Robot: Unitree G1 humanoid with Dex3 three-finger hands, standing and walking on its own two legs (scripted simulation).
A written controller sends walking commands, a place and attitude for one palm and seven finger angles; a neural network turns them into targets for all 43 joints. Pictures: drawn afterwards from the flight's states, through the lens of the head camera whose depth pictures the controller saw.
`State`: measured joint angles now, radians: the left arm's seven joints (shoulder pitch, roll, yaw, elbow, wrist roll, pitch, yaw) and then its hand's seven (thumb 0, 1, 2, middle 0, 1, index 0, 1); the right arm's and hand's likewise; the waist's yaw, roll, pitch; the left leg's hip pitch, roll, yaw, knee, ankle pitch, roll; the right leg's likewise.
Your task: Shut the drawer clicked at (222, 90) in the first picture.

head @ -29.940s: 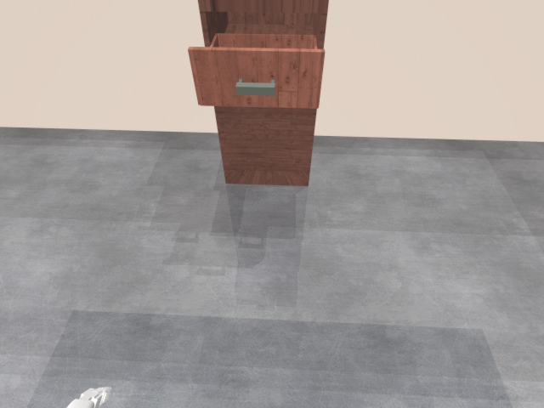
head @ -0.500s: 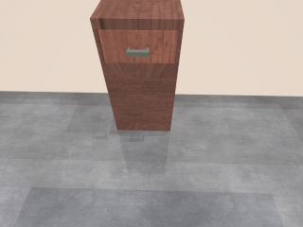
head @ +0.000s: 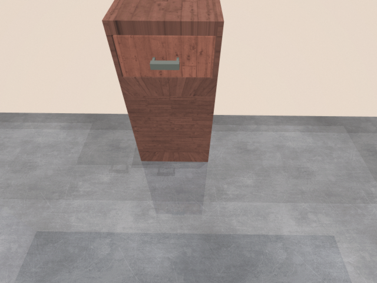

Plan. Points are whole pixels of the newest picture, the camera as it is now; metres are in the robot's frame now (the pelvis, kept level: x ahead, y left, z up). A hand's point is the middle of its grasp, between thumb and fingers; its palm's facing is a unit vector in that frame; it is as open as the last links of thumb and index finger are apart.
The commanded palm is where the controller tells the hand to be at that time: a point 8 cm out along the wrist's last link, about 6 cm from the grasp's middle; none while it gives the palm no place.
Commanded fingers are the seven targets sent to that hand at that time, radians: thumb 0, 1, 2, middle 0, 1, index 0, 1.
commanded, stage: look to check the result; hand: left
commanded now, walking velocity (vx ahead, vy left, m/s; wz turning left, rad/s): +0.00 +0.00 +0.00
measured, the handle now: (165, 62) +0.90 +0.14 -0.03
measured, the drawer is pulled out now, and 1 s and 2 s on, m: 0.00 0.00 0.00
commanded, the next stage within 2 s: stand and wait in 0.28 s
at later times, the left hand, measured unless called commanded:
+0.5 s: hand out of the picture +0.02 +0.16 -0.17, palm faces +0.03 -0.98 -0.20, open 7.4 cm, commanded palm none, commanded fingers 0.00 0.90 0.90 -0.20 -0.30 -0.20 -0.30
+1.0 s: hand out of the picture +0.02 +0.15 -0.17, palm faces +0.03 -0.98 -0.20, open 7.4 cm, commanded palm none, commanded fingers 0.00 0.90 0.90 -0.20 -0.30 -0.20 -0.30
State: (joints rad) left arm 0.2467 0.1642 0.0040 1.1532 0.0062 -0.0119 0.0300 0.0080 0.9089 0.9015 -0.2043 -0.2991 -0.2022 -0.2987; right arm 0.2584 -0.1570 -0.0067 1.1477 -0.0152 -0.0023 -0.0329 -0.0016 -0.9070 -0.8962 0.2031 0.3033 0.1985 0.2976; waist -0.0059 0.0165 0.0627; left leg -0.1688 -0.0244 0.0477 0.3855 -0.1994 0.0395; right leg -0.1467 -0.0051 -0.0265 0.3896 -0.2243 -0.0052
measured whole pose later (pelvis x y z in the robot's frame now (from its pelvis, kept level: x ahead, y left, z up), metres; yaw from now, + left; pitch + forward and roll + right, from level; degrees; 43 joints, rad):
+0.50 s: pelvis +0.01 -0.01 +0.00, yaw +0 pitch -1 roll +0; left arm 0.24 0.14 0.00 1.15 0.00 -0.02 0.03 0.01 0.91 0.90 -0.20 -0.30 -0.20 -0.30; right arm 0.25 -0.15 0.00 1.16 -0.02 -0.01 -0.04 0.00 -0.91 -0.90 0.20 0.30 0.20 0.30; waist 0.00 0.01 0.06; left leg -0.15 -0.01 0.04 0.38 -0.22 0.02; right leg -0.12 0.01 -0.03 0.39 -0.25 -0.02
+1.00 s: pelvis +0.02 -0.02 +0.00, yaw +0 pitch -1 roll +0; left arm 0.26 0.14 0.01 1.15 0.00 -0.02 0.03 0.01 0.91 0.90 -0.20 -0.30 -0.20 -0.30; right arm 0.26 -0.15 -0.01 1.16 -0.02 0.00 -0.04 0.00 -0.91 -0.90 0.20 0.30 0.20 0.30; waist 0.00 0.02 0.05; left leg -0.13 0.00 0.04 0.38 -0.22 0.01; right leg -0.11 0.02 -0.03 0.38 -0.25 -0.03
